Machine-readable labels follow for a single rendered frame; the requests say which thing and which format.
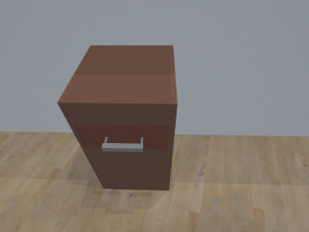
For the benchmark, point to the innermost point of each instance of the handle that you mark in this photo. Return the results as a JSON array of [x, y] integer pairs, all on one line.
[[122, 147]]

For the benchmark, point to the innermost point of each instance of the cabinet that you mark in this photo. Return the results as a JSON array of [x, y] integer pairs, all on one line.
[[125, 85]]

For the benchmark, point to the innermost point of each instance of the drawer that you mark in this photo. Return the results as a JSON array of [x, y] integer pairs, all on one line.
[[155, 137]]

